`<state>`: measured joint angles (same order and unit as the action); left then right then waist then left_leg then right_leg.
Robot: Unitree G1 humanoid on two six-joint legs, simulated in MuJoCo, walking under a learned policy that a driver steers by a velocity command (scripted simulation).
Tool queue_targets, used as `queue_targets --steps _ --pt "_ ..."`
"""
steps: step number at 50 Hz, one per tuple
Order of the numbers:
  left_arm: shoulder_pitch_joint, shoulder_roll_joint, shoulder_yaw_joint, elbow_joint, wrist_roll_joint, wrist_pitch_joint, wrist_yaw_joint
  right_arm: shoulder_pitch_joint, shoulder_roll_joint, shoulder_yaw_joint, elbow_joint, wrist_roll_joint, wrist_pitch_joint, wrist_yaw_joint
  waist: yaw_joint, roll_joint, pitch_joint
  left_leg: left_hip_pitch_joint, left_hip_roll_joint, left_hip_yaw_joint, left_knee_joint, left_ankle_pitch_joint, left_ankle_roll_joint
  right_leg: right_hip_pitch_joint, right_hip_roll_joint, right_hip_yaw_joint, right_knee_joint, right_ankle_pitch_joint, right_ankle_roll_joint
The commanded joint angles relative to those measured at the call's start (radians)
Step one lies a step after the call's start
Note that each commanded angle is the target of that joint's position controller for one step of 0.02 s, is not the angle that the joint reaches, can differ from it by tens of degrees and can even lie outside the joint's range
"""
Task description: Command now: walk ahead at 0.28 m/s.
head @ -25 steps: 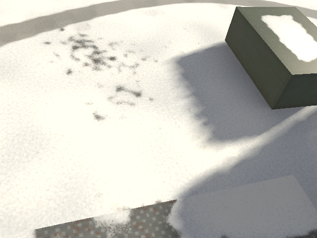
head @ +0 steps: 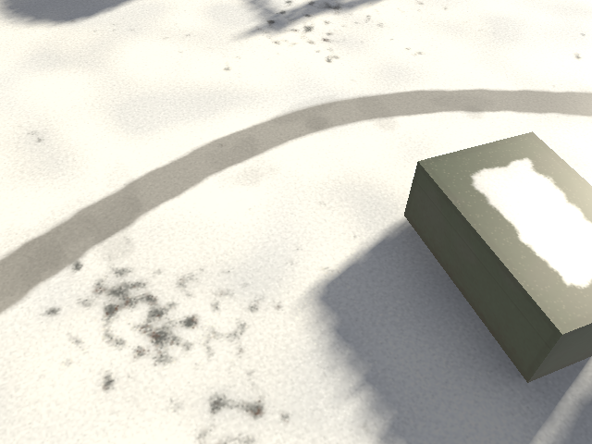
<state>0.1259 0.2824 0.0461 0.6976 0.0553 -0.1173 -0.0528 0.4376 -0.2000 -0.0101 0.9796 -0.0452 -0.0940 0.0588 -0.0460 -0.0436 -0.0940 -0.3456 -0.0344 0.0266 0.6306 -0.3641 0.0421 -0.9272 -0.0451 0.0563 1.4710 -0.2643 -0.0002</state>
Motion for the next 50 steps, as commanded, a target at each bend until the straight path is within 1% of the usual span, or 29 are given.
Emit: queue_targets --steps 1,2,3,4,5,6,7,8,9,10,11,12,13,14,15,16,18,20,21,22,23,24,25,28,31,39,44,45,50 --pt "-0.010 -0.014 -0.019 -0.047 -0.016 -0.014 -0.031 -0.384 -0.133 -0.032 -0.220 0.009 -0.084 -0.027 0.125 0.055 -0.063 -0.242 0.034 0.022 -0.282 0.660 0.059 0.463 -0.048 -0.070 -0.519 0.232 0.088" --pt "-0.054 -0.011 -0.016 -0.037 -0.032 -0.005 -0.049 -0.311 -0.181 -0.047 -0.197 0.029 -0.089 -0.020 0.104 0.076 -0.020 -0.242 0.043 0.026 -0.292 0.691 0.044 0.531 -0.009 -0.086 -0.619 0.331 0.107" --pt "-0.076 0.005 -0.010 -0.030 -0.035 0.007 -0.054 -0.236 -0.214 -0.063 -0.190 0.038 -0.090 -0.007 0.084 0.095 0.009 -0.132 0.083 -0.003 -0.308 0.743 0.042 0.499 0.024 -0.102 -0.690 0.419 0.103" --pt "-0.107 0.047 0.004 -0.018 -0.034 0.016 -0.047 -0.183 -0.248 -0.080 -0.186 0.044 -0.087 -0.001 0.067 0.101 0.036 0.031 0.117 -0.021 -0.278 0.796 0.027 0.405 0.034 -0.105 -0.800 0.437 0.096" --pt "-0.152 0.074 0.011 -0.024 -0.038 0.018 -0.035 -0.086 -0.254 -0.088 -0.163 0.043 -0.086 -0.005 0.035 0.097 0.038 0.181 0.144 -0.043 -0.226 0.872 0.008 0.344 0.045 -0.108 -0.899 0.441 0.084" --pt "-0.174 0.084 0.013 -0.025 -0.028 0.011 -0.024 -0.043 -0.237 -0.089 -0.154 0.043 -0.082 -0.004 0.033 0.108 0.031 0.260 0.174 -0.071 -0.177 0.939 0.001 0.328 0.047 -0.103 -0.958 0.464 0.053" --pt "-0.152 0.089 0.013 -0.017 -0.026 -0.001 -0.012 -0.039 -0.237 -0.089 -0.155 0.035 -0.078 0.000 0.055 0.111 0.021 0.272 0.189 -0.083 -0.133 1.034 -0.018 0.395 0.042 -0.093 -0.994 0.564 0.008" --pt "-0.048 0.124 0.031 0.028 -0.035 -0.020 0.002 -0.092 -0.236 -0.085 -0.174 0.029 -0.066 0.015 0.102 0.101 -0.038 0.234 0.146 -0.057 -0.063 1.071 -0.049 0.570 0.056 -0.109 -0.982 0.699 -0.041" --pt "0.161 0.079 0.014 0.070 -0.061 0.003 0.043 -0.100 -0.132 -0.059 -0.191 0.051 -0.029 -0.054 0.120 0.183 -0.151 0.116 0.051 -0.001 0.112 0.839 -0.018 0.834 0.015 -0.070 -0.959 0.926 -0.125" --pt "0.256 0.099 0.009 0.085 -0.021 0.026 0.059 0.033 -0.001 -0.007 -0.171 0.042 -0.012 -0.064 0.118 -0.081 -0.313 -0.225 -0.035 -0.021 0.565 0.200 -0.100 1.244 -0.299 0.251 -0.867 1.293 -0.376" --pt "0.246 0.029 -0.015 0.074 -0.030 0.040 0.063 0.091 -0.043 -0.006 -0.148 0.029 -0.004 -0.056 0.103 -0.183 -0.450 -0.281 -0.062 -0.150 0.767 -0.332 -0.113 1.275 -0.396 0.440 -0.931 1.385 -0.459" --pt "0.168 0.025 -0.011 0.048 -0.046 0.054 0.061 0.038 -0.136 -0.030 -0.153 0.054 0.008 -0.050 0.102 -0.145 -0.405 -0.348 -0.004 -0.194 0.823 -0.301 -0.106 1.194 -0.345 0.384 -0.967 1.079 -0.419" --pt "0.070 0.039 -0.002 0.023 -0.059 0.063 0.068 -0.070 -0.154 -0.033 -0.198 0.059 0.025 -0.058 0.074 -0.074 -0.300 -0.376 0.045 -0.149 0.763 -0.228 -0.107 1.042 -0.293 0.329 -1.022 0.736 -0.361" --pt "-0.011 0.025 -0.011 0.014 -0.061 0.070 0.077 -0.173 -0.134 -0.026 -0.233 0.051 0.045 -0.073 0.047 0.006 -0.190 -0.340 0.081 -0.141 0.649 -0.169 -0.114 0.844 -0.257 0.283 -1.086 0.528 -0.305" --pt "-0.074 0.020 -0.016 0.002 -0.053 0.074 0.084 -0.206 -0.120 -0.020 -0.251 0.046 0.064 -0.085 0.009 0.004 -0.123 -0.240 0.109 -0.125 0.522 -0.153 -0.114 0.664 -0.229 0.239 -1.126 0.431 -0.255" --pt "-0.104 0.029 -0.011 0.003 -0.043 0.082 0.085 -0.186 -0.092 -0.012 -0.245 0.045 0.076 -0.092 -0.020 -0.038 -0.071 -0.141 0.101 -0.090 0.380 -0.174 -0.114 0.525 -0.183 0.170 -1.148 0.396 -0.228" --pt "-0.057 0.049 0.005 0.016 -0.037 0.094 0.084 -0.144 -0.060 -0.001 -0.211 0.034 0.073 -0.097 -0.019 -0.092 -0.091 -0.004 0.073 -0.056 0.189 -0.077 -0.106 0.492 -0.127 0.081 -1.143 0.399 -0.218" --pt "-0.037 0.026 0.002 0.024 -0.055 0.097 0.085 -0.079 -0.061 -0.006 -0.161 0.030 0.071 -0.090 -0.046 -0.084 -0.123 0.147 0.047 -0.028 0.005 0.231 -0.089 0.469 -0.112 0.043 -1.115 0.227 -0.188" --pt "-0.012 -0.005 -0.006 0.036 -0.060 0.094 0.086 -0.100 -0.070 -0.009 -0.161 0.014 0.076 -0.088 -0.038 -0.070 -0.103 0.176 0.041 -0.022 -0.035 0.258 -0.076 0.444 -0.087 0.026 -1.095 0.083 -0.140" --pt "0.026 -0.048 -0.017 0.058 -0.058 0.093 0.086 -0.138 -0.092 -0.011 -0.177 -0.013 0.085 -0.089 -0.013 -0.018 -0.047 0.165 0.083 -0.075 -0.068 0.260 -0.051 0.405 -0.048 -0.003 -1.052 -0.058 -0.074" --pt "0.076 -0.050 -0.014 0.067 -0.053 0.098 0.088 -0.199 -0.155 -0.022 -0.215 -0.022 0.091 -0.100 0.037 0.099 0.015 0.040 0.160 -0.155 -0.161 0.135 -0.014 0.436 0.011 -0.050 -0.988 -0.167 -0.021" --pt "0.096 -0.060 -0.012 0.070 -0.053 0.104 0.097 -0.271 -0.155 -0.026 -0.222 -0.007 0.098 -0.104 0.076 0.236 0.039 -0.111 0.169 -0.186 -0.252 -0.115 0.021 0.570 0.042 -0.091 -0.947 -0.074 0.009" --pt "0.084 -0.028 -0.001 0.079 -0.044 0.109 0.109 -0.303 -0.117 -0.023 -0.224 0.005 0.096 -0.103 0.073 0.228 0.088 -0.189 0.142 -0.193 -0.300 -0.263 0.016 0.628 0.053 -0.100 -0.914 -0.008 0.026" --pt "0.104 -0.026 0.009 0.111 -0.046 0.116 0.116 -0.274 -0.077 -0.019 -0.191 0.016 0.069 -0.096 0.060 0.179 0.130 -0.155 0.121 -0.172 -0.282 -0.129 0.006 0.656 0.022 -0.061 -0.932 0.085 0.023" --pt "0.112 -0.037 0.013 0.135 -0.054 0.111 0.110 -0.205 -0.079 -0.027 -0.149 0.028 0.056 -0.095 0.043 0.100 0.086 -0.056 0.106 -0.147 -0.230 0.072 0.014 0.685 0.012 -0.052 -0.941 0.161 0.019" --pt "0.126 -0.014 0.028 0.178 -0.065 0.124 0.125 -0.181 -0.069 -0.040 -0.098 0.036 0.063 -0.095 0.036 0.054 0.032 0.067 0.081 -0.099 -0.184 0.408 0.017 0.744 -0.004 -0.053 -0.923 0.298 0.020" --pt "0.127 -0.012 0.031 0.201 -0.070 0.139 0.127 -0.172 -0.060 -0.042 -0.071 0.039 0.071 -0.093 0.033 0.051 0.048 0.089 0.067 -0.074 -0.175 0.432 0.010 0.751 -0.001 -0.061 -0.920 0.289 0.015" --pt "0.117 0.004 0.035 0.203 -0.067 0.140 0.126 -0.170 -0.069 -0.047 -0.068 0.039 0.070 -0.092 0.025 0.055 0.049 0.094 0.058 -0.063 -0.172 0.394 0.001 0.744 0.003 -0.063 -0.917 0.275 0.007" --pt "0.099 -0.001 0.034 0.218 -0.069 0.146 0.126 -0.162 -0.057 -0.046 -0.044 0.038 0.069 -0.094 0.027 0.045 0.084 0.068 0.045 -0.046 -0.175 0.316 -0.014 0.751 0.000 -0.058 -0.930 0.267 -0.005"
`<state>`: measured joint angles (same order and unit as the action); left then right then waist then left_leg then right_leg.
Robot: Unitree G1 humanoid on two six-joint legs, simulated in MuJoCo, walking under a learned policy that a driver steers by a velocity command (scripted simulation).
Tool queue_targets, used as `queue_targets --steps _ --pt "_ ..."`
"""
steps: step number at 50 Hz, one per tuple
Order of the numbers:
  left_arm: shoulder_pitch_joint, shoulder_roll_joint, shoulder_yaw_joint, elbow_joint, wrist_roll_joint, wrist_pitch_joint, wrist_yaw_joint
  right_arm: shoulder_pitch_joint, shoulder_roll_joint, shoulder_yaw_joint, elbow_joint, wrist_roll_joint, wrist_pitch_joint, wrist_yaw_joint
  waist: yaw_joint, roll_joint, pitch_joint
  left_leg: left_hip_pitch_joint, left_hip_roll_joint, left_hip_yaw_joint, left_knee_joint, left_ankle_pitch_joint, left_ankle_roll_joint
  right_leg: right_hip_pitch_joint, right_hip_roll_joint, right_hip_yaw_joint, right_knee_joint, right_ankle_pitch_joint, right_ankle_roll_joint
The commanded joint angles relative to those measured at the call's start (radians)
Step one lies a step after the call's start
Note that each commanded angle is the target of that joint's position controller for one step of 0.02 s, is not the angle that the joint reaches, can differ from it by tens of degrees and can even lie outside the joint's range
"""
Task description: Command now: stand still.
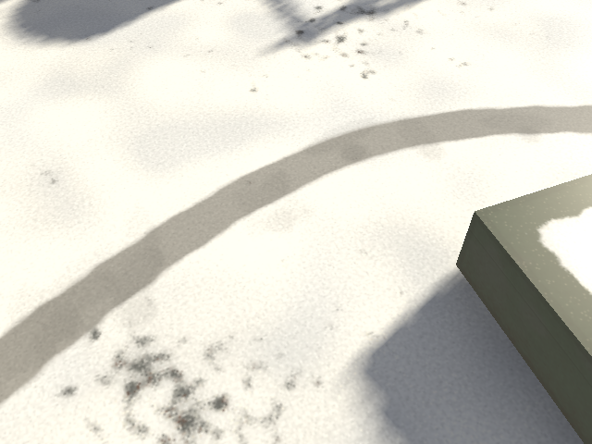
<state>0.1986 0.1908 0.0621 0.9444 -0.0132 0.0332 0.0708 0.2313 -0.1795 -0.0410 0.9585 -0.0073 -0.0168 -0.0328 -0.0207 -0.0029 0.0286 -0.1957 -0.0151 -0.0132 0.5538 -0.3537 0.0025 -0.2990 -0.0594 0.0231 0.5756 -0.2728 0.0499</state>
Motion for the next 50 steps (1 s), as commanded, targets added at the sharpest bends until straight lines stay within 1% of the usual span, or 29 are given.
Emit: queue_targets --steps 1,5,8,10,11,13,14,15,16,17,18,19,21,23,24,25,26,27,28,29,30,33,35,38,44,45,46,48,50 --pt "0.025 0.092 0.018 -0.025 -0.001 -0.004 0.003 0.046 -0.077 -0.015 -0.018 0.000 -0.009 -0.003 0.002 0.002 -0.035 -0.083 0.024 -0.002 -0.098 0.293 0.023 0.125 0.014 -0.024 -0.037 0.274 -0.057" --pt "0.009 0.091 0.020 -0.005 -0.001 -0.002 -0.003 0.055 -0.074 -0.012 0.002 0.003 -0.008 -0.008 0.000 -0.005 -0.024 -0.080 0.022 0.007 -0.107 0.249 0.015 0.132 0.013 -0.020 -0.049 0.280 -0.053" --pt "-0.002 0.146 0.044 -0.023 -0.002 0.004 0.020 -0.022 -0.145 -0.031 -0.052 0.021 -0.005 -0.012 0.022 0.015 -0.006 -0.170 0.030 -0.052 -0.086 0.312 0.052 0.162 0.015 -0.052 -0.010 0.221 -0.052" --pt "0.038 0.151 0.055 -0.021 0.001 0.007 0.036 -0.049 -0.172 -0.047 -0.090 0.032 0.002 -0.015 0.039 0.032 -0.012 -0.228 0.042 -0.104 -0.071 0.316 0.079 0.176 0.008 -0.065 0.014 0.160 -0.052" --pt "0.060 0.149 0.059 -0.017 0.001 0.009 0.042 -0.064 -0.159 -0.047 -0.117 0.030 0.006 -0.013 0.047 0.014 -0.024 -0.256 0.043 -0.129 -0.048 0.314 0.086 0.186 -0.004 -0.054 0.010 0.147 -0.060" --pt "0.118 0.149 0.065 -0.019 0.000 0.004 0.053 -0.089 -0.118 -0.042 -0.158 0.030 0.013 -0.013 0.072 -0.073 -0.042 -0.366 0.002 -0.089 0.083 0.243 0.061 0.247 -0.102 0.045 -0.074 0.139 -0.114" --pt "0.158 0.181 0.070 -0.017 0.006 -0.004 0.058 -0.092 -0.079 -0.032 -0.181 0.028 0.015 -0.012 0.089 -0.210 -0.088 -0.423 -0.051 -0.010 0.276 0.094 0.023 0.296 -0.246 0.198 -0.180 0.209 -0.201" --pt "0.118 0.202 0.065 -0.049 0.032 -0.023 0.064 -0.083 -0.090 -0.038 -0.203 0.014 0.020 -0.011 0.091 -0.313 -0.122 -0.484 -0.034 0.017 0.568 -0.320 -0.011 0.277 -0.442 0.366 -0.264 0.348 -0.328" --pt "0.041 0.195 0.051 -0.087 0.040 -0.043 0.065 -0.074 -0.122 -0.049 -0.212 0.009 0.034 0.001 0.047 -0.200 -0.113 -0.480 0.059 -0.063 0.733 -0.325 -0.013 0.200 -0.480 0.347 -0.278 0.378 -0.346" --pt "-0.093 0.192 0.051 -0.122 0.022 -0.058 0.064 -0.022 -0.110 -0.049 -0.209 0.026 0.056 0.004 -0.024 -0.154 -0.094 -0.413 0.125 -0.107 0.696 -0.272 -0.003 0.108 -0.415 0.223 -0.267 0.291 -0.264" --pt "-0.190 0.204 0.055 -0.137 0.005 -0.067 0.056 0.008 -0.090 -0.040 -0.205 0.032 0.072 0.007 -0.060 -0.145 -0.071 -0.336 0.132 -0.063 0.557 -0.202 0.003 0.030 -0.331 0.083 -0.280 0.211 -0.186" --pt "-0.211 0.229 0.063 -0.137 -0.001 -0.071 0.050 -0.011 -0.100 -0.041 -0.218 0.023 0.080 0.010 -0.049 -0.162 -0.063 -0.270 0.124 -0.011 0.472 -0.148 0.000 -0.010 -0.294 -0.006 -0.279 0.217 -0.153" --pt "-0.174 0.256 0.070 -0.114 0.011 -0.057 0.042 -0.018 -0.122 -0.053 -0.236 0.020 0.074 0.016 -0.032 -0.139 -0.081 -0.158 0.081 0.086 0.338 -0.068 -0.002 -0.028 -0.250 -0.122 -0.211 0.206 -0.123" --pt "-0.163 0.228 0.061 -0.110 -0.007 -0.040 0.029 0.070 -0.143 -0.072 -0.223 0.023 0.075 0.032 -0.065 -0.107 -0.123 -0.034 0.037 0.138 0.156 0.074 0.024 -0.033 -0.257 -0.158 -0.085 0.082 -0.097" --pt "-0.138 0.175 0.049 -0.104 -0.017 -0.031 0.022 0.128 -0.171 -0.094 -0.204 0.020 0.074 0.032 -0.072 -0.019 -0.107 0.047 0.006 0.097 0.048 0.084 0.064 -0.105 -0.214 -0.189 0.077 -0.034 -0.057" --pt "-0.106 0.115 0.033 -0.114 0.013 -0.015 0.012 0.161 -0.270 -0.118 -0.220 0.006 0.064 0.026 -0.064 0.286 0.001 0.090 0.146 -0.212 -0.113 0.318 0.157 -0.379 -0.114 -0.246 0.435 -0.343 0.018" --pt "-0.163 0.088 0.022 -0.190 0.045 -0.023 0.004 0.118 -0.363 -0.109 -0.288 -0.020 0.033 0.032 -0.003 0.403 -0.040 0.042 0.335 -0.627 -0.178 0.584 0.322 -0.558 0.025 -0.069 0.709 -0.454 0.043" --pt "-0.226 0.129 0.030 -0.228 0.027 -0.033 0.004 0.116 -0.355 -0.112 -0.304 -0.046 0.004 0.048 -0.049 0.298 -0.121 0.036 0.374 -0.700 -0.275 0.366 0.379 -0.582 0.028 0.046 0.786 -0.389 0.011" --pt "-0.247 0.162 0.037 -0.234 0.007 -0.044 0.008 0.061 -0.337 -0.106 -0.321 -0.038 -0.016 0.042 -0.027 0.218 -0.082 0.033 0.323 -0.642 -0.275 0.185 0.324 -0.609 0.022 0.080 0.756 -0.272 -0.019" --pt "-0.229 0.190 0.047 -0.216 0.011 -0.048 0.018 -0.021 -0.307 -0.097 -0.339 -0.008 -0.017 0.028 0.011 0.140 -0.071 0.010 0.279 -0.564 -0.255 0.119 0.250 -0.594 -0.001 0.096 0.709 -0.172 -0.027" --pt "-0.196 0.212 0.055 -0.192 0.019 -0.045 0.026 -0.081 -0.276 -0.084 -0.358 0.010 -0.008 0.020 0.037 0.113 -0.081 -0.037 0.242 -0.483 -0.230 0.146 0.206 -0.523 -0.010 0.096 0.659 -0.103 -0.024" --pt "-0.181 0.175 0.047 -0.202 0.023 -0.050 0.012 -0.061 -0.243 -0.072 -0.386 0.013 0.007 -0.007 0.039 0.102 -0.151 -0.041 0.172 -0.400 -0.185 0.326 0.183 -0.418 0.043 0.085 0.582 0.002 -0.012" --pt "-0.204 0.143 0.034 -0.232 0.035 -0.060 -0.001 -0.007 -0.258 -0.081 -0.387 0.025 0.015 -0.023 0.030 0.087 -0.172 0.019 0.159 -0.427 -0.162 0.364 0.188 -0.426 0.080 0.107 0.477 0.002 0.000" --pt "-0.228 0.140 0.027 -0.251 0.021 -0.065 -0.014 -0.010 -0.267 -0.089 -0.418 0.029 0.032 -0.035 0.021 0.114 -0.158 0.051 0.149 -0.476 -0.167 0.279 0.186 -0.420 0.111 0.126 0.336 0.007 0.015" --pt "-0.213 0.148 0.015 -0.265 0.014 -0.076 -0.042 -0.003 -0.252 -0.076 -0.437 0.011 0.057 -0.034 -0.009 0.158 -0.146 0.012 0.154 -0.506 -0.130 0.359 0.207 -0.262 0.100 0.100 0.199 -0.043 0.017" --pt "-0.197 0.164 0.017 -0.261 0.009 -0.082 -0.046 -0.010 -0.254 -0.076 -0.441 0.009 0.060 -0.036 -0.006 0.162 -0.152 0.018 0.159 -0.522 -0.124 0.396 0.208 -0.229 0.096 0.102 0.183 -0.052 0.012" --pt "-0.180 0.181 0.023 -0.256 0.017 -0.086 -0.050 -0.025 -0.272 -0.078 -0.448 -0.004 0.064 -0.032 -0.001 0.160 -0.150 0.015 0.161 -0.527 -0.118 0.457 0.205 -0.192 0.095 0.091 0.173 -0.071 0.009" --pt "-0.150 0.191 0.029 -0.252 0.015 -0.096 -0.055 -0.058 -0.260 -0.072 -0.462 0.002 0.062 -0.023 0.009 0.159 -0.146 0.009 0.142 -0.524 -0.096 0.509 0.194 -0.110 0.087 0.066 0.074 -0.064 -0.004" --pt "-0.113 0.183 0.030 -0.249 0.024 -0.100 -0.061 -0.068 -0.242 -0.062 -0.460 0.018 0.064 -0.014 0.037 0.117 -0.120 -0.034 0.082 -0.487 -0.056 0.422 0.144 0.037 0.065 0.054 -0.169 0.149 -0.035"
Over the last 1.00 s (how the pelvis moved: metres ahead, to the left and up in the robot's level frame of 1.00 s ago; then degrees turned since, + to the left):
0.26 0.04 0.01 0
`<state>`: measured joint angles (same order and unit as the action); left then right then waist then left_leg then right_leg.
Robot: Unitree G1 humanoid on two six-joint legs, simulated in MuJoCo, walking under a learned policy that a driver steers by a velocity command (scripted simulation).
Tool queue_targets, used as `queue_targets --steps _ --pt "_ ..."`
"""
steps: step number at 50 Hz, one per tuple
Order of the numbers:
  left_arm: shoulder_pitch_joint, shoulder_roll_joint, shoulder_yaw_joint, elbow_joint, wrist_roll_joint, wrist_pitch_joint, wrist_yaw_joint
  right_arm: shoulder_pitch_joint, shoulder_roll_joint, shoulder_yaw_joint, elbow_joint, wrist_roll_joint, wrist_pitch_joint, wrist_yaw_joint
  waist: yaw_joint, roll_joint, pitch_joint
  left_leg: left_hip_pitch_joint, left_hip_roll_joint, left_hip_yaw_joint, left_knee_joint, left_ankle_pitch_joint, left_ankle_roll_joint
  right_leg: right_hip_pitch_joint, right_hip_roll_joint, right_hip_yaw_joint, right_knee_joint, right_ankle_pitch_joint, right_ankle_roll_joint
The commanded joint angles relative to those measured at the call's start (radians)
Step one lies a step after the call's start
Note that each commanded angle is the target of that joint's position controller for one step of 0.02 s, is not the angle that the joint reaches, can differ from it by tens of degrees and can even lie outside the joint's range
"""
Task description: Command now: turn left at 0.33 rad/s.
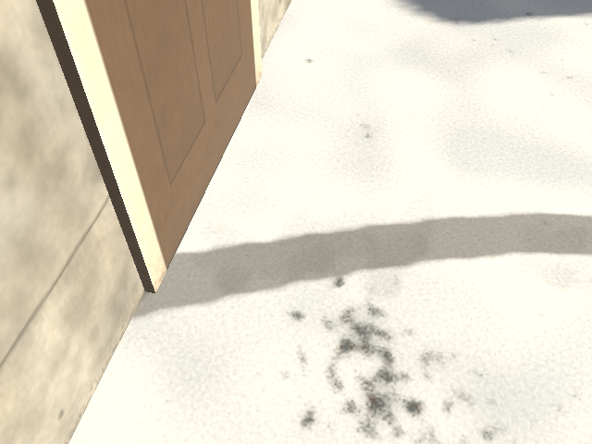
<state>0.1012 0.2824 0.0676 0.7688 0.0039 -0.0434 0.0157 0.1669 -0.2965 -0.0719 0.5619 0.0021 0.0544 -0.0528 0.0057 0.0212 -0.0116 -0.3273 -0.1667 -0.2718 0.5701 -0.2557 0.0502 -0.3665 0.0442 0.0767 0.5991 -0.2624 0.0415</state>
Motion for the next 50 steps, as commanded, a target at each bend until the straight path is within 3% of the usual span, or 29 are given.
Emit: queue_targets --steps 1,2,3,4,5,6,10,14,15,18,19,20,21,22,23,26,28,33,37,39,40,41,42,43,44,45,46,48,50 --pt "-0.002 0.130 0.033 -0.082 0.024 -0.021 -0.004 0.034 -0.096 -0.023 -0.061 -0.005 -0.011 0.009 -0.008 0.003 -0.100 0.029 0.175 -0.174 0.007 0.136 0.047 0.214 -0.149 0.102 -0.210 0.286 -0.067" --pt "-0.011 0.187 0.038 -0.100 0.038 -0.011 -0.003 0.109 -0.077 -0.015 -0.051 -0.017 -0.015 0.009 -0.055 -0.219 -0.094 -0.087 0.034 -0.024 0.188 -0.249 -0.018 0.290 -0.317 0.266 -0.215 0.578 -0.173" --pt "0.019 0.168 0.036 -0.085 0.039 -0.012 -0.003 0.061 -0.154 -0.043 -0.075 -0.007 -0.024 0.002 -0.020 -0.317 -0.067 -0.170 0.001 0.043 0.343 -0.427 -0.078 0.224 -0.429 0.451 -0.275 0.604 -0.335" --pt "0.037 0.153 0.034 -0.086 0.019 -0.014 -0.001 0.059 -0.204 -0.054 -0.057 0.001 -0.029 0.002 -0.008 -0.206 -0.093 -0.218 0.070 0.060 0.478 -0.344 -0.102 0.255 -0.415 0.443 -0.305 0.234 -0.337" --pt "0.069 0.147 0.035 -0.072 -0.004 -0.008 0.007 0.041 -0.169 -0.044 -0.050 0.003 -0.036 0.012 0.008 -0.154 -0.087 -0.277 0.091 0.089 0.516 -0.267 -0.114 0.279 -0.354 0.422 -0.346 -0.216 -0.290" --pt "0.089 0.161 0.034 -0.062 -0.022 -0.005 0.013 0.049 -0.136 -0.035 -0.040 0.003 -0.039 0.023 0.003 -0.182 -0.045 -0.350 0.115 0.135 0.542 -0.224 -0.121 0.289 -0.322 0.412 -0.383 -0.418 -0.253" --pt "0.165 0.164 0.028 -0.069 -0.007 -0.006 0.026 -0.045 -0.068 -0.006 -0.054 0.012 -0.102 0.053 0.055 -0.153 0.026 -0.330 0.171 0.264 0.395 -0.089 -0.104 0.232 -0.256 0.284 -0.436 -0.343 -0.224" --pt "0.161 0.190 0.028 -0.094 -0.019 -0.016 0.002 -0.048 -0.041 0.007 -0.051 0.027 -0.146 0.062 0.049 -0.221 0.026 -0.098 0.158 0.318 0.113 -0.102 -0.073 0.113 -0.233 0.192 -0.425 -0.250 -0.240" --pt "0.180 0.208 0.044 -0.067 0.042 -0.001 -0.033 -0.042 -0.050 0.011 -0.042 -0.053 -0.102 0.089 0.043 -0.153 0.032 -0.035 0.106 0.359 0.019 -0.140 -0.053 0.089 -0.201 0.156 -0.406 -0.268 -0.220" --pt "0.148 0.158 0.037 -0.082 0.023 0.007 -0.050 0.092 -0.046 0.011 0.005 -0.037 -0.094 0.080 -0.039 -0.141 0.053 0.281 0.118 0.369 -0.116 -0.013 -0.014 -0.143 -0.177 0.120 -0.274 -0.340 -0.188" --pt "0.065 0.094 0.018 -0.120 0.035 -0.004 -0.048 0.273 -0.096 -0.004 0.052 -0.036 -0.111 0.070 -0.139 -0.036 -0.004 0.506 0.220 0.247 -0.139 -0.095 0.012 -0.317 -0.124 0.083 -0.085 -0.318 -0.164" --pt "-0.012 -0.022 -0.018 -0.191 0.027 -0.017 -0.045 0.419 -0.219 -0.026 0.063 -0.057 -0.124 0.056 -0.209 0.238 -0.074 0.600 0.505 -0.192 -0.342 -0.544 0.066 -0.483 -0.018 -0.046 0.309 -0.315 -0.112" --pt "-0.042 0.029 -0.011 -0.231 0.039 -0.021 -0.043 0.366 -0.276 -0.048 0.060 -0.058 -0.126 0.050 -0.169 0.172 0.012 0.511 0.612 -0.524 -0.442 -0.704 0.162 -0.677 -0.016 0.004 0.448 -0.220 -0.120" --pt "-0.035 0.063 -0.002 -0.220 0.043 -0.026 -0.047 0.321 -0.227 -0.039 0.066 -0.046 -0.127 0.049 -0.118 0.080 0.066 0.483 0.589 -0.456 -0.412 -0.642 0.170 -0.705 -0.091 0.031 0.513 -0.115 -0.120" --pt "-0.011 0.088 0.002 -0.199 0.051 -0.033 -0.060 0.282 -0.181 -0.026 0.067 -0.036 -0.131 0.055 -0.085 0.058 0.053 0.442 0.525 -0.327 -0.390 -0.542 0.147 -0.657 -0.121 0.013 0.496 -0.051 -0.107" --pt "-0.003 0.099 0.003 -0.170 0.068 -0.018 -0.097 0.269 -0.119 -0.001 0.099 -0.023 -0.140 0.053 -0.064 0.093 0.065 0.352 0.415 -0.118 -0.475 -0.343 0.133 -0.565 -0.145 -0.039 0.461 0.050 -0.065" --pt "-0.045 0.075 -0.006 -0.185 0.058 -0.008 -0.101 0.302 -0.094 0.005 0.137 -0.019 -0.154 0.059 -0.059 0.088 0.092 0.332 0.380 -0.028 -0.513 -0.227 0.132 -0.556 -0.144 -0.064 0.399 0.129 -0.054" --pt "-0.191 0.047 -0.027 -0.236 0.037 0.008 -0.116 0.327 -0.087 0.003 0.195 -0.012 -0.178 0.064 -0.063 0.096 0.137 0.290 0.371 0.121 -0.600 -0.004 0.109 -0.395 -0.121 -0.113 0.163 0.312 -0.073" --pt "-0.251 0.051 -0.033 -0.257 0.041 0.014 -0.112 0.360 -0.106 0.001 0.253 -0.020 -0.173 0.061 -0.062 0.081 0.170 0.413 0.410 0.203 -0.581 0.298 0.097 -0.340 -0.098 -0.163 0.076 0.249 -0.138" --pt "-0.198 0.057 -0.031 -0.248 0.046 0.017 -0.093 0.359 -0.139 -0.001 0.277 -0.031 -0.163 0.055 -0.019 0.130 0.106 0.441 0.415 0.266 -0.406 0.811 0.074 -0.164 -0.021 -0.217 0.045 0.095 -0.185" --pt "-0.088 0.084 -0.018 -0.221 0.045 0.016 -0.078 0.369 -0.162 -0.004 0.292 -0.042 -0.155 0.050 0.041 0.163 0.027 0.449 0.426 0.278 -0.229 1.066 0.069 -0.024 0.027 -0.225 0.061 0.015 -0.203" --pt "0.140 0.119 0.002 -0.151 0.043 0.010 -0.061 0.347 -0.181 -0.010 0.295 -0.046 -0.142 0.042 0.151 0.161 -0.086 0.359 0.415 0.304 0.036 1.132 0.057 0.235 0.057 -0.212 0.040 -0.030 -0.222" --pt "0.346 0.192 0.028 -0.099 0.056 0.003 -0.042 0.320 -0.160 -0.006 0.258 -0.050 -0.137 0.037 0.237 0.084 -0.222 0.092 0.360 0.311 0.420 0.802 0.049 0.554 -0.088 -0.025 0.069 -0.219 -0.235" --pt "0.380 0.303 0.052 -0.093 0.083 -0.009 -0.036 0.356 0.020 0.034 0.186 -0.010 -0.150 0.060 0.146 -0.324 -0.351 -0.308 0.159 0.269 0.811 -0.102 0.038 0.799 -0.389 0.519 -0.138 -0.694 -0.278" --pt "0.345 0.278 0.049 -0.106 0.054 -0.009 -0.035 0.269 -0.028 0.024 0.173 -0.011 -0.167 0.061 0.148 -0.335 -0.343 -0.381 0.117 0.110 0.911 -0.173 0.071 0.711 -0.401 0.828 -0.371 -0.670 -0.249" --pt "0.262 0.228 0.044 -0.099 0.061 -0.015 -0.030 0.186 -0.056 0.013 0.159 -0.005 -0.166 0.058 0.085 -0.204 -0.174 -0.454 0.171 0.137 0.938 -0.051 0.076 0.594 -0.368 0.663 -0.348 -0.503 -0.245" --pt "0.222 0.167 0.033 -0.097 0.056 -0.022 -0.029 0.162 -0.051 0.024 0.164 -0.012 -0.166 0.061 0.053 -0.044 -0.092 -0.406 0.226 0.161 0.861 0.035 0.067 0.440 -0.342 0.493 -0.330 -0.330 -0.254" --pt "0.187 0.108 0.012 -0.081 0.051 -0.039 -0.027 0.190 -0.015 0.033 0.169 -0.042 -0.138 0.071 -0.031 -0.054 -0.023 -0.287 0.273 0.170 0.734 0.030 0.040 0.215 -0.271 0.335 -0.372 -0.227 -0.235" --pt "0.209 0.082 0.002 -0.056 0.032 -0.065 -0.032 0.158 0.011 0.037 0.157 -0.056 -0.106 0.084 -0.055 -0.081 0.049 -0.268 0.286 0.180 0.646 0.020 0.011 0.113 -0.239 0.259 -0.439 -0.193 -0.238"
Over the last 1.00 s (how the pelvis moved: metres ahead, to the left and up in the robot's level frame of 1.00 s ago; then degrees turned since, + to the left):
0.00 0.05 0.00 36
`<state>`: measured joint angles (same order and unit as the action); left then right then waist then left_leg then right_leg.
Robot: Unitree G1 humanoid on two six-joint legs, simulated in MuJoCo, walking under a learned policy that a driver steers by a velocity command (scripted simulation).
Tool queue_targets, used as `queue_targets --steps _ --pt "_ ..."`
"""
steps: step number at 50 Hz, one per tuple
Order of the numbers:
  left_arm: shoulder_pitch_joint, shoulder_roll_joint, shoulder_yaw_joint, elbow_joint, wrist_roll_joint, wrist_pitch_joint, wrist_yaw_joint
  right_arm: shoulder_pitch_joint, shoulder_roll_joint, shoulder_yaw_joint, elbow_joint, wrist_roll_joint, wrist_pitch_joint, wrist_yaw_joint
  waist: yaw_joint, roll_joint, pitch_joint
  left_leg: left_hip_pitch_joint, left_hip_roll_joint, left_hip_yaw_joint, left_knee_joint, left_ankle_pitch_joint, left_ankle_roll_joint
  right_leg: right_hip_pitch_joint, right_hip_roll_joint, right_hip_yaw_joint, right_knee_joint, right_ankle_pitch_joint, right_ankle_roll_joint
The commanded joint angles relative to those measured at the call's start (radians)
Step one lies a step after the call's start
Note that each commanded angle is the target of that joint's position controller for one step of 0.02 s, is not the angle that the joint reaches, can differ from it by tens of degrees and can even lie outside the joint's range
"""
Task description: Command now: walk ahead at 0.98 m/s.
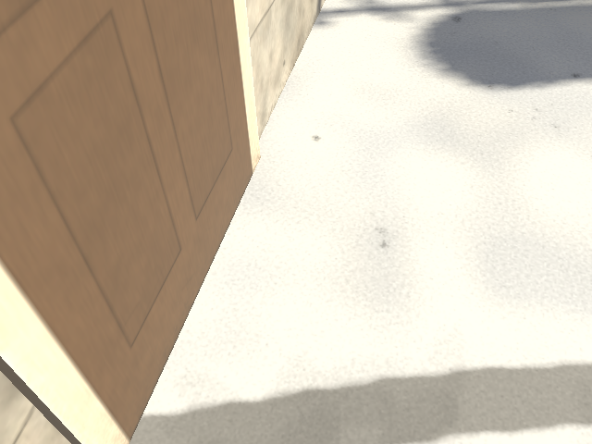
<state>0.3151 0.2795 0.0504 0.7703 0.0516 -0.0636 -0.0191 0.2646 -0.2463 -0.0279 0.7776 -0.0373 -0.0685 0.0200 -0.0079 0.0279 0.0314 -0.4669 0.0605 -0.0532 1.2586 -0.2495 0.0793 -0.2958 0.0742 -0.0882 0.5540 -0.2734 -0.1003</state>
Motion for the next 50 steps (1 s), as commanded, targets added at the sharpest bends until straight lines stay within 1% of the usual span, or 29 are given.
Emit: queue_targets --steps 1,5,7,9,12,14,15,16,17,19,21,23,26,28,30,31,32,35,37,38,39,40,41,42,43,44,45,47,50 --pt "0.017 0.089 0.019 -0.041 -0.026 -0.057 0.001 0.007 -0.040 -0.007 -0.079 -0.017 0.027 0.015 -0.038 -0.088 0.056 -0.171 0.068 -0.024 -0.094 0.049 -0.031 0.033 -0.257 0.382 -0.426 -0.131 -0.096" --pt "0.077 0.099 0.016 -0.014 -0.047 -0.074 -0.007 -0.214 -0.037 0.000 -0.151 -0.009 0.017 0.025 0.013 -0.069 0.121 -0.150 0.032 0.087 -0.497 0.295 -0.055 0.051 -0.153 0.169 -0.472 0.297 -0.066" --pt "0.142 0.113 0.014 0.019 -0.060 -0.080 -0.005 -0.303 -0.028 0.006 -0.167 0.005 0.006 0.032 0.057 -0.047 0.116 -0.047 -0.018 0.154 -0.655 0.405 -0.040 0.086 -0.155 0.135 -0.518 0.483 -0.050" --pt "0.162 0.133 0.009 0.054 -0.065 -0.082 0.001 -0.323 -0.050 -0.001 -0.165 0.010 -0.003 0.023 0.048 -0.075 0.101 0.009 -0.030 0.145 -0.745 0.467 -0.009 0.187 -0.171 0.103 -0.522 0.615 -0.041" --pt "0.161 0.217 0.024 0.067 -0.058 -0.058 0.014 -0.222 -0.104 -0.021 -0.136 -0.011 0.000 -0.013 -0.013 -0.090 -0.017 0.142 -0.112 0.170 -0.735 0.287 0.031 0.350 -0.211 0.112 -0.282 1.163 -0.026" --pt "0.112 0.234 0.029 0.073 -0.034 -0.035 0.026 0.118 -0.171 -0.060 -0.046 -0.014 -0.005 -0.050 -0.189 -0.108 -0.162 0.471 -0.085 0.112 -0.741 0.132 0.070 0.253 -0.208 0.146 0.170 1.134 -0.042" --pt "0.117 0.131 0.002 0.053 -0.024 -0.038 0.020 0.284 -0.253 -0.085 -0.029 -0.041 -0.003 -0.073 -0.236 0.018 -0.282 0.700 0.130 -0.111 -0.722 -0.203 0.086 0.054 -0.140 0.126 0.534 0.761 -0.050" --pt "0.276 0.024 -0.022 0.039 -0.114 -0.046 0.007 0.271 -0.319 -0.111 -0.031 -0.062 -0.015 -0.060 -0.123 0.340 -0.435 0.911 0.397 -0.751 -0.942 -0.627 0.249 -0.297 0.053 0.173 0.956 -0.121 -0.014" --pt "0.160 0.118 -0.017 0.030 -0.090 -0.050 0.021 0.180 -0.248 -0.099 -0.028 -0.044 -0.024 -0.039 -0.128 0.117 -0.283 0.825 0.367 -0.801 -1.071 -0.791 0.217 -0.449 -0.008 0.236 0.932 -0.085 -0.041" --pt "0.045 0.120 -0.018 0.005 -0.059 -0.035 0.013 0.075 -0.152 -0.074 0.002 -0.021 -0.038 -0.039 -0.062 -0.046 -0.071 0.550 0.303 -0.471 -1.088 -0.395 0.148 -0.391 -0.109 0.208 0.749 0.022 -0.042" --pt "0.004 0.093 -0.019 -0.026 -0.020 0.008 -0.007 0.064 -0.141 -0.062 0.043 -0.022 -0.055 -0.051 -0.018 -0.043 -0.016 0.433 0.263 -0.269 -1.117 -0.165 0.095 -0.353 -0.164 0.194 0.708 0.017 -0.019" --pt "-0.057 0.054 -0.024 -0.066 -0.019 0.039 -0.029 0.081 -0.143 -0.061 0.070 0.005 -0.079 -0.043 0.000 -0.009 0.031 0.399 0.255 -0.123 -1.167 -0.066 0.063 -0.419 -0.212 0.178 0.686 0.034 -0.002" --pt "-0.209 0.034 -0.021 -0.148 -0.020 0.035 -0.052 0.071 -0.142 -0.052 0.075 0.024 -0.087 -0.034 0.011 0.025 0.097 0.338 0.199 0.097 -1.224 0.070 0.007 -0.515 -0.203 0.131 0.602 0.180 0.026" --pt "-0.268 0.037 -0.014 -0.172 -0.033 0.035 -0.064 0.054 -0.158 -0.058 0.057 0.017 -0.085 -0.034 0.022 0.042 0.115 0.320 0.149 0.228 -1.240 0.179 -0.013 -0.494 -0.188 0.094 0.501 0.300 0.021" --pt "-0.256 0.039 0.000 -0.162 -0.037 0.037 -0.075 0.053 -0.146 -0.056 0.056 0.029 -0.089 -0.026 0.040 0.063 0.111 0.255 0.085 0.353 -1.280 0.189 -0.032 -0.322 -0.160 0.019 0.314 0.475 -0.008" --pt "-0.281 0.017 -0.008 -0.168 -0.041 0.041 -0.078 0.090 -0.137 -0.048 0.075 0.039 -0.091 -0.028 0.034 0.073 0.114 0.249 0.098 0.363 -1.303 0.204 -0.022 -0.250 -0.151 -0.005 0.281 0.509 -0.028" --pt "-0.276 0.024 -0.004 -0.164 -0.023 0.046 -0.076 0.100 -0.149 -0.050 0.081 0.046 -0.096 -0.036 0.049 0.053 0.147 0.292 0.132 0.374 -1.291 0.258 -0.021 -0.260 -0.140 -0.009 0.266 0.516 -0.046" --pt "-0.262 0.059 0.008 -0.146 -0.017 0.044 -0.058 0.153 -0.231 -0.065 0.076 0.034 -0.057 -0.043 0.069 0.071 0.088 0.576 0.191 0.385 -1.091 0.960 -0.021 -0.272 -0.035 -0.102 0.230 0.288 -0.099" --pt "-0.038 0.108 0.030 -0.085 -0.029 0.037 -0.042 0.130 -0.298 -0.079 0.055 0.014 -0.004 -0.045 0.179 0.130 -0.048 0.640 0.229 0.362 -0.683 1.338 -0.011 -0.068 0.057 -0.101 0.220 0.051 -0.138" --pt "0.143 0.123 0.044 -0.021 -0.022 0.027 -0.025 0.107 -0.326 -0.088 0.041 0.024 0.012 -0.050 0.254 0.095 -0.130 0.554 0.212 0.346 -0.379 1.247 -0.023 0.162 0.075 -0.049 0.055 0.093 -0.148" --pt "0.134 0.169 0.062 0.021 -0.008 0.025 -0.006 0.136 -0.217 -0.066 0.023 0.018 0.003 -0.051 0.177 -0.003 -0.116 0.271 0.117 0.282 -0.067 0.425 -0.053 0.378 -0.020 0.169 0.009 0.186 -0.139" --pt "0.057 0.344 0.095 -0.034 0.029 0.038 -0.007 0.258 -0.092 -0.031 -0.072 0.059 -0.013 -0.033 0.021 -0.342 -0.300 -0.198 -0.093 0.167 0.421 -0.334 -0.118 0.757 -0.346 0.753 -0.028 0.630 -0.329" --pt "0.099 0.325 0.109 -0.043 -0.022 0.039 0.003 0.177 -0.137 -0.025 -0.091 0.048 -0.038 -0.046 0.088 -0.132 -0.466 -0.228 -0.054 -0.030 0.409 -0.198 -0.085 0.769 -0.350 0.819 -0.148 0.726 -0.317" --pt "0.084 0.296 0.098 -0.004 -0.029 0.032 0.018 0.119 -0.145 -0.022 -0.097 0.051 -0.050 -0.049 0.058 -0.025 -0.358 -0.239 -0.017 -0.029 0.343 -0.144 -0.079 0.657 -0.342 0.711 -0.150 0.781 -0.296" --pt "0.010 0.196 0.073 -0.052 -0.092 -0.004 -0.011 0.090 -0.159 -0.023 -0.089 0.059 -0.072 -0.067 0.057 0.071 -0.334 -0.184 0.001 -0.089 0.297 -0.221 -0.110 0.536 -0.318 0.660 -0.182 0.673 -0.266" --pt "-0.085 0.146 0.055 -0.053 -0.110 -0.022 -0.016 0.054 -0.168 -0.032 -0.074 0.061 -0.065 -0.081 0.007 0.101 -0.220 -0.165 0.048 -0.076 0.212 -0.187 -0.119 0.361 -0.282 0.564 -0.199 0.664 -0.231" --pt "-0.109 0.127 0.045 -0.055 -0.092 -0.034 -0.017 0.072 -0.170 -0.040 -0.061 0.066 -0.047 -0.081 -0.032 0.078 -0.156 -0.089 0.076 -0.077 0.158 -0.172 -0.118 0.214 -0.278 0.504 -0.210 0.751 -0.203" --pt "-0.097 0.097 0.040 -0.030 -0.099 -0.038 -0.011 0.008 -0.134 -0.040 -0.076 0.045 -0.024 -0.068 -0.037 0.048 -0.079 -0.077 0.091 -0.034 -0.009 -0.143 -0.119 0.104 -0.237 0.386 -0.234 0.903 -0.150" --pt "-0.082 0.117 0.045 -0.018 -0.090 -0.023 0.027 -0.079 -0.055 -0.021 -0.105 0.023 -0.030 -0.040 -0.014 -0.033 -0.064 -0.053 -0.005 0.068 -0.319 0.085 -0.106 0.066 -0.105 0.206 -0.239 1.034 -0.076"
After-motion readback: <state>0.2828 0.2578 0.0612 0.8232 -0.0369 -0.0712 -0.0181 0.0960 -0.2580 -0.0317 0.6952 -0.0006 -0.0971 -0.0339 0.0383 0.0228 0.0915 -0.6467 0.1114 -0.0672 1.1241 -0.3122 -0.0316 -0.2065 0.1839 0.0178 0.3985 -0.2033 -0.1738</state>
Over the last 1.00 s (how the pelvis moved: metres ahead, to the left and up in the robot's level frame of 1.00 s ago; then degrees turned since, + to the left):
0.48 -0.04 0.00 2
